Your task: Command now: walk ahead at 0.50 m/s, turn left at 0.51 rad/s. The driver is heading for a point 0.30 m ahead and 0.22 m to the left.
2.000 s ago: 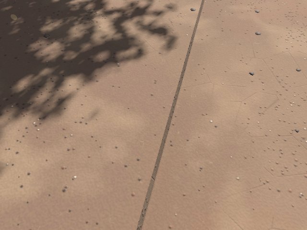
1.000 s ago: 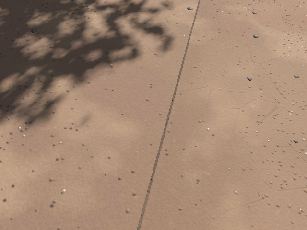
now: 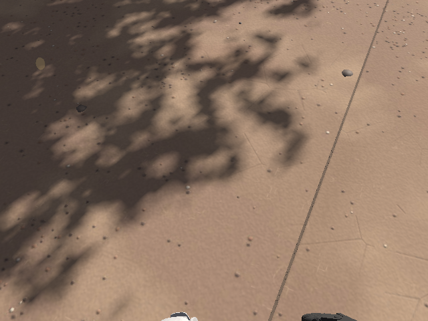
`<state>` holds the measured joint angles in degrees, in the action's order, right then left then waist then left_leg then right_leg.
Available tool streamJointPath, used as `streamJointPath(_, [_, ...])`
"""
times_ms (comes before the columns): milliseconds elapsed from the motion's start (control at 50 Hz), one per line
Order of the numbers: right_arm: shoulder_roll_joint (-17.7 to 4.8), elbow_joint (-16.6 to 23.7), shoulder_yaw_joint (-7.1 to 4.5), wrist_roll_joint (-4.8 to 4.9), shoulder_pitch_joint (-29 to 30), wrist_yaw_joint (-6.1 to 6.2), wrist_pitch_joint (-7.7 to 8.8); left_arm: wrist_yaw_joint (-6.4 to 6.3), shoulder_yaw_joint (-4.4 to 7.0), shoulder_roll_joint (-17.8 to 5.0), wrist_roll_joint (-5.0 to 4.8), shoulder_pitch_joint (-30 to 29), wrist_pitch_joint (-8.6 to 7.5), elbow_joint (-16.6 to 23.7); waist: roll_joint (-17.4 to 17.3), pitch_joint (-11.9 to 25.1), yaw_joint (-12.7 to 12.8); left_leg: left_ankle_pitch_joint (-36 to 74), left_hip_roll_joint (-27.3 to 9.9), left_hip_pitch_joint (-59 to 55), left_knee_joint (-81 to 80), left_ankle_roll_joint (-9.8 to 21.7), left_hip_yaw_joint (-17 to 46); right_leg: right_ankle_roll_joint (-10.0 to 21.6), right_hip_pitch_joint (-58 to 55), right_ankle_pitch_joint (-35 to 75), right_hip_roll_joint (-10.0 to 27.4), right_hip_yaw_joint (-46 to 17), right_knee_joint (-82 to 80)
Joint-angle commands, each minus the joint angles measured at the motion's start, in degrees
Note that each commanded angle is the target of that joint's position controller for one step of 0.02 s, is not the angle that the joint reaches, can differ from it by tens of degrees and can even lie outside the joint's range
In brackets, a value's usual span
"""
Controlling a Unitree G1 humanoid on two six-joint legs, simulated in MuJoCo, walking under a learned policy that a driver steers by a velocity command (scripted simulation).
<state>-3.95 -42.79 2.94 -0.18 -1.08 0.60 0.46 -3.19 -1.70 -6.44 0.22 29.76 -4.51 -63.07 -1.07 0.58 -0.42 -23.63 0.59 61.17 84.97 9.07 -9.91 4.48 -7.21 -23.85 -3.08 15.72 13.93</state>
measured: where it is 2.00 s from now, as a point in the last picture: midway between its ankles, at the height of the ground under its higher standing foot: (186, 238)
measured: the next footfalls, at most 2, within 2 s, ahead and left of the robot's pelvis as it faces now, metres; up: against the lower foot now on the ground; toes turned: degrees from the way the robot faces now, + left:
left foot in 0.04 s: +0.21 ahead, +0.05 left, +0.13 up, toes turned +8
right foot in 0.48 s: +0.43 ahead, -0.21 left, +0.00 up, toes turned +10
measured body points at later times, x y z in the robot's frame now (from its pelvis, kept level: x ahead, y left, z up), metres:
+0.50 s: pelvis +0.35 -0.06 +0.03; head +0.35 -0.06 +0.48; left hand +0.38 +0.22 -0.07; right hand +0.55 -0.30 -0.08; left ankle +0.21 +0.03 -0.52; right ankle +0.40 -0.21 -0.71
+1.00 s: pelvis +0.58 +0.09 +0.12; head +0.61 +0.12 +0.57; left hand +0.62 +0.39 +0.04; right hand +0.81 -0.07 +0.00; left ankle +0.55 +0.14 -0.59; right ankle +0.68 -0.02 -0.47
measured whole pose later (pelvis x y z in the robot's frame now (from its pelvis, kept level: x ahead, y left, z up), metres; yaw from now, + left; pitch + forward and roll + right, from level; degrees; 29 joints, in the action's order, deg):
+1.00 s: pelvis +0.58 +0.09 +0.12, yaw +36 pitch +3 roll -1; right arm -13.8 -41.3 -3.8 -1.2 -16.3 0.3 0.9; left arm -0.9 0.9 -11.1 2.7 4.5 -1.7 -31.9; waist -0.1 -1.5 -0.1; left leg -20.2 8.0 25.3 43.1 6.2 3.4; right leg -0.3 46.1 -21.1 2.4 -1.5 83.8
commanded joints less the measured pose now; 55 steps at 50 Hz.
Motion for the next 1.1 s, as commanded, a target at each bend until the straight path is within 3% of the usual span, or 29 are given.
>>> streamJointPath(20, [-3.68,1.93,-0.45,0.95,-0.12,-0.24,-0.20,-2.37,2.99,-13.97,-0.22,3.84,0.65,3.47,9.14,0.88,-4.03,-4.18,6.45,-21.84,-20.15,1.66,-8.24,-3.21,3.08,110.32,18.37,-4.00,8.79])
streamJointPath(40, [-5.90,-0.44,-1.56,0.33,-6.59,-0.17,-0.58,-2.56,3.85,-15.41,0.35,3.12,1.21,4.72,13.74,4.86,-6.25,-8.13,8.76,-26.01,-23.01,3.61,-6.54,-3.47,-0.64,117.63,19.56,-4.02,19.79])
streamJointPath(80, [-11.38,-4.49,-4.69,1.07,-19.36,0.15,-0.28,0.19,5.07,-16.52,-1.51,-2.40,1.27,11.57,5.49,9.78,-12.94,-3.79,5.18,-53.24,-33.67,12.45,8.76,-6.41,24.85,97.48,11.51,-1.45,50.44])
streamJointPath(100, [-15.28,-5.18,-6.44,1.65,-18.06,1.11,-0.81,2.45,5.17,-14.56,-1.59,-13.41,0.13,15.73,-12.58,13.70,-15.58,1.44,-7.54,-64.71,-53.15,20.40,38.94,-9.63,44.37,15.70,-2.04,-4.66,82.12])
streamJointPath(120, [-17.83,-5.54,-7.39,-0.04,-16.07,1.91,-0.50,4.42,4.45,-13.03,0.54,-18.98,-1.33,21.14,-2.64,13.37,-11.00,-2.71,-11.63,-57.82,-56.55,21.23,53.77,-8.23,48.37,6.60,-0.47,-18.96,89.12])
streamJointPath(160, [-14.28,-8.64,-7.25,-2.91,-16.07,3.43,0.63,4.90,3.06,-7.43,1.16,-17.60,-0.94,23.98,9.77,0.07,-3.82,0.45,-10.02,-40.23,-53.07,12.23,49.06,-4.79,50.60,2.82,4.03,-24.67,81.16])
streamJointPath(200, [-10.51,-7.44,-6.22,-3.81,-9.62,3.53,2.21,4.20,2.34,-6.43,2.39,-13.99,1.20,24.79,9.93,-3.86,2.45,1.24,-7.05,-30.78,-51.87,7.42,38.64,-4.57,48.86,-1.97,6.38,-24.99,73.84])
streamJointPath(260, [-13.88,-5.25,-6.65,-2.67,-4.61,2.51,4.51,3.37,2.59,-9.02,2.38,-13.66,2.91,27.65,3.40,-3.84,6.22,6.71,-2.28,-22.62,-54.93,6.32,26.85,-6.69,41.08,9.41,6.35,-17.82,57.55])
streamJointPath(360, [-16.95,-4.29,-8.43,-3.08,-9.21,2.05,4.17,4.02,2.28,-10.30,0.89,-16.14,2.28,30.39,-5.44,3.90,3.12,7.04,1.64,-31.36,-46.30,2.17,22.72,-8.46,28.00,20.60,4.98,-13.04,32.25])
streamJointPath(380, [-16.81,-3.06,-8.60,-3.17,-6.73,2.32,3.93,3.74,2.18,-9.53,0.72,-11.14,1.72,28.76,-5.33,5.28,5.91,6.46,2.35,-29.92,-40.79,0.46,22.35,-8.14,20.84,25.95,4.31,-11.47,27.17])
streamJointPath(420, [-14.61,-0.89,-8.34,-3.35,-3.58,2.10,3.63,3.07,3.92,-11.57,-0.05,6.95,0.35,20.70,3.84,8.01,14.49,9.52,7.92,-28.03,-17.32,-2.56,15.60,-7.77,0.70,47.21,3.47,-6.02,7.40])
streamJointPath(440, [-12.23,1.29,-7.84,-2.88,-1.28,1.70,3.68,2.60,3.82,-10.58,0.75,10.18,-0.07,17.88,9.71,5.43,15.61,-10.54,10.59,-19.02,-2.87,-1.77,13.81,-6.65,-8.07,50.89,8.49,-8.81,1.32])
streamJointPath(480, [-5.70,8.22,-5.56,-0.26,5.57,2.03,3.43,3.20,2.64,-7.10,3.92,10.89,-1.65,14.60,8.60,-2.01,12.56,-18.03,11.51,-1.81,28.50,-0.98,14.29,-4.19,-10.21,65.96,16.69,-16.99,2.55])
streamJointPath(500, [-1.57,12.22,-4.42,1.97,-2.94,2.07,3.85,4.43,2.13,-9.37,6.53,6.61,-2.73,16.37,10.23,2.73,1.65,-18.13,9.29,9.68,40.09,-3.43,15.68,0.86,-15.34,98.40,26.73,-26.21,18.91])
streamJointPath(520, [-2.00,11.23,-3.67,1.68,-12.30,2.44,3.02,4.86,3.95,-14.38,7.63,2.27,-2.83,18.87,8.59,11.05,-3.11,-14.06,5.12,14.74,48.54,-4.13,16.68,8.47,-17.47,81.68,34.38,-33.85,16.76])
streamJointPath(560, [-5.00,16.88,-3.34,-2.42,-3.84,3.64,-0.28,3.01,6.90,-19.78,3.34,-8.05,-4.78,19.59,12.78,1.75,-6.27,-19.11,-3.99,26.36,55.15,-5.18,23.28,12.97,-2.67,20.55,46.97,-48.60,-4.85])
streamJointPath(580, [-7.83,19.23,-4.08,-4.00,5.61,2.92,-0.73,2.05,5.87,-16.48,1.50,-6.42,-4.99,16.18,3.41,-2.78,-4.10,-19.45,-4.21,26.98,54.22,-3.81,22.72,9.42,2.67,15.40,40.25,-39.20,-7.38])
streamJointPath(640, [-8.83,23.67,-4.15,-1.68,11.97,-0.98,-1.26,1.97,4.46,-11.37,1.21,-7.13,-3.83,12.47,1.87,-12.39,-3.70,-8.29,-5.30,7.82,23.85,-2.37,12.68,0.67,24.36,11.63,22.80,-11.06,-16.24])
streamJointPath(680, [-5.34,23.23,-2.50,-1.19,8.45,-2.41,-1.66,1.69,4.96,-12.65,1.19,-10.21,-2.19,13.36,2.78,-8.10,-4.02,-2.33,-5.16,-12.29,2.65,-0.90,4.97,-0.53,29.04,21.85,14.56,0.70,-16.89])
streamJointPath(700, [-4.78,21.84,-2.37,-0.76,4.93,-2.31,-1.43,2.11,5.68,-16.04,0.39,-10.39,-1.95,14.59,4.88,-3.88,-3.62,-2.81,-2.27,-24.68,-5.96,0.45,1.53,1.54,28.85,45.07,14.18,1.32,-13.19])
streamJointPath(740, [-8.15,17.78,-4.49,-0.38,-8.07,-1.29,-1.37,2.17,8.31,-24.56,0.42,-7.30,-0.97,14.97,13.01,10.80,-7.59,-7.27,4.61,-32.91,-11.39,1.20,-1.38,2.73,10.61,94.08,18.21,-0.27,9.55])
streamJointPath(760, [-10.74,16.04,-5.34,-0.02,-15.65,-0.82,-0.83,2.97,9.39,-26.03,-0.81,-8.34,-0.54,16.16,15.16,18.16,-10.44,-3.29,7.14,-41.36,-20.14,2.61,2.25,1.42,7.37,99.32,18.98,-1.65,24.85])
streamJointPath(780, [-15.05,17.28,-7.03,-0.15,-16.87,-0.44,0.06,3.90,9.53,-24.12,-0.81,-7.39,-0.94,18.52,12.36,21.65,-11.50,-3.26,6.19,-50.91,-32.11,4.96,18.04,-2.35,16.15,72.53,17.53,-5.39,46.03])
streamJointPath(800, [-24.57,17.87,-9.55,-0.26,-10.93,-0.11,0.41,6.39,7.50,-13.22,-0.08,-10.15,-0.83,26.27,-14.71,21.65,-4.61,18.09,-10.02,-57.80,-51.60,9.09,53.72,-7.59,39.53,1.31,3.45,-9.38,72.16])
streamJointPath(820, [-25.43,16.71,-10.99,-0.11,-11.97,0.27,-0.74,7.20,6.73,-10.11,1.55,-10.00,-1.25,28.00,-13.46,24.23,-4.23,27.56,-14.29,-59.48,-59.55,11.82,64.43,-5.75,47.46,2.62,0.92,-21.06,90.52])
streamJointPath(860, [-18.69,11.94,-9.21,-0.24,-10.48,-0.22,0.20,4.93,4.97,-6.47,1.83,-13.57,-0.50,30.39,-4.55,10.23,0.43,26.04,-12.39,-46.92,-55.26,9.88,51.45,-4.10,53.85,7.44,4.00,-19.46,93.26])
streamJointPath(900, [-14.76,8.58,-8.26,-1.00,-9.65,-0.38,1.16,2.60,3.88,-6.00,3.26,-15.19,1.32,31.54,-3.15,1.00,2.88,25.04,-6.64,-37.58,-52.62,7.00,38.70,-3.02,57.73,1.99,4.68,-19.56,90.66])
streamJointPath(980, [-15.54,6.78,-8.15,-1.13,-10.92,-0.07,2.52,1.49,4.82,-11.97,2.64,-15.17,3.82,30.97,0.99,2.04,4.57,52.87,-4.75,-37.16,-58.55,4.38,28.18,-5.19,47.95,2.76,6.21,-16.42,63.88])
streamJointPath(1100, [-16.56,5.36,-8.77,-0.09,-17.07,1.50,1.02,3.07,2.53,-7.51,1.42,-24.72,4.32,31.54,-2.09,6.19,-1.28,53.69,-2.19,-51.45,-58.08,0.74,23.91,-5.33,43.45,17.76,2.98,-14.47,37.12])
